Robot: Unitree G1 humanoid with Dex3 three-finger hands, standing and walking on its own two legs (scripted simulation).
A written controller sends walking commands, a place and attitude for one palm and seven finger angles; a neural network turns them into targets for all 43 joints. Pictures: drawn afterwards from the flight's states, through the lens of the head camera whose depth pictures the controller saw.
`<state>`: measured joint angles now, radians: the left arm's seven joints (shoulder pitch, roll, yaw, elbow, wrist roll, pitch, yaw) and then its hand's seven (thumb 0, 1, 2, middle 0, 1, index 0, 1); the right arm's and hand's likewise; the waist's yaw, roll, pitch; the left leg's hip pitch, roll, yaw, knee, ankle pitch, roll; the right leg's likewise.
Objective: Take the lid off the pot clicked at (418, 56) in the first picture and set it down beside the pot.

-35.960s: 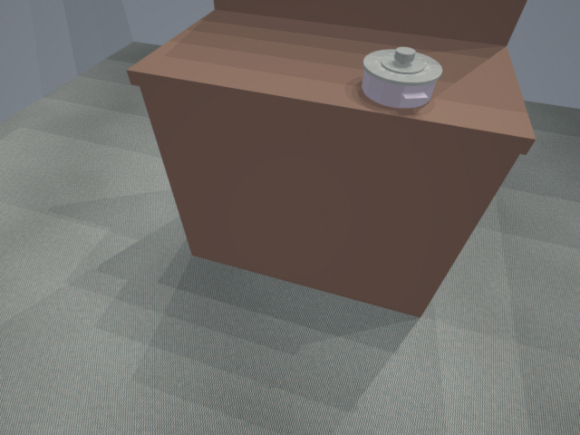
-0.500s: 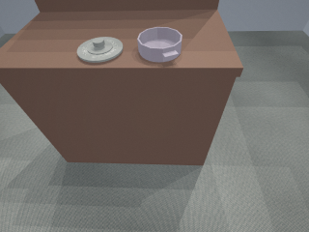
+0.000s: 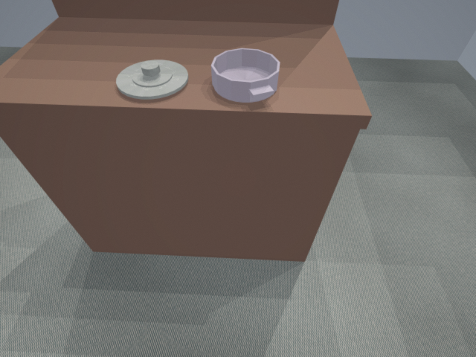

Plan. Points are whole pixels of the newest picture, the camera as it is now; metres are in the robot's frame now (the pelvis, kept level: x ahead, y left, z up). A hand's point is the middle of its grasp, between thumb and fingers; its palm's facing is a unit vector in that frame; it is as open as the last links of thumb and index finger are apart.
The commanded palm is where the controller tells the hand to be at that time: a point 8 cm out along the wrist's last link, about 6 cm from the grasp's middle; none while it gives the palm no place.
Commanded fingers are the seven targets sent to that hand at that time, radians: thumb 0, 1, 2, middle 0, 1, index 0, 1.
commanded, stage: let the arm hang, fingers relaxed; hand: left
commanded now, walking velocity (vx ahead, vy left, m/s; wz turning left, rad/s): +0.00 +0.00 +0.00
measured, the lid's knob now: (150, 68) +0.74 +0.25 +0.11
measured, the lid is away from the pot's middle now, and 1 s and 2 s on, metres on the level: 0.24 0.24 0.24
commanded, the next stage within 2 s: look to check the result in 0.08 s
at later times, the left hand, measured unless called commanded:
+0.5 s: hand out of the picture -0.02 +0.17 -0.18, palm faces +0.02 -0.98 -0.18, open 7.3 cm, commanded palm none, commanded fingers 0.00 0.90 0.90 -0.20 -0.30 -0.20 -0.30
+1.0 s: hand out of the picture -0.03 +0.17 -0.18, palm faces +0.03 -0.98 -0.18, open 7.3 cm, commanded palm none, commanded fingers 0.00 0.90 0.90 -0.20 -0.30 -0.20 -0.30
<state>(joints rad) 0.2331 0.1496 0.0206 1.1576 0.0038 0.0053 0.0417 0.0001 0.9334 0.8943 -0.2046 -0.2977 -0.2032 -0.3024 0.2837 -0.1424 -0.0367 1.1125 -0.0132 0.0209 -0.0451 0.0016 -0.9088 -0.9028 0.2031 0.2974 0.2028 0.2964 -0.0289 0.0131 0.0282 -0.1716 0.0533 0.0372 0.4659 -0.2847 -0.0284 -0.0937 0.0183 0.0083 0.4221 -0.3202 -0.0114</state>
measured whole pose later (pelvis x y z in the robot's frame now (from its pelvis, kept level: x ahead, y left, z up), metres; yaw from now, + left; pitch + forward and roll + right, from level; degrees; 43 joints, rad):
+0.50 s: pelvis -0.01 +0.01 +0.00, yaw +0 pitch -1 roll +0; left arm 0.27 0.13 0.01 1.18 0.01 0.00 0.04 0.00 0.92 0.89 -0.20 -0.30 -0.20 -0.30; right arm 0.30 -0.12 -0.03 1.13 -0.01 0.02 -0.04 0.00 -0.91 -0.90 0.20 0.30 0.20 0.30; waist -0.03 0.01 0.02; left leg -0.17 0.05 0.04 0.46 -0.26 -0.02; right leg -0.10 0.01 0.01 0.41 -0.30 0.00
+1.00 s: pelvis -0.02 +0.01 +0.00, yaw +0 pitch -1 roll +0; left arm 0.27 0.12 0.02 1.17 0.01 0.00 0.04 0.00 0.92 0.89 -0.20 -0.30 -0.20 -0.30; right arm 0.31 -0.12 -0.03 1.13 -0.01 0.02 -0.04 0.00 -0.91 -0.90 0.20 0.30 0.20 0.30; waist -0.03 0.01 0.03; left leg -0.19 0.04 0.04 0.46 -0.25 -0.01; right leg -0.11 0.00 0.01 0.42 -0.29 0.00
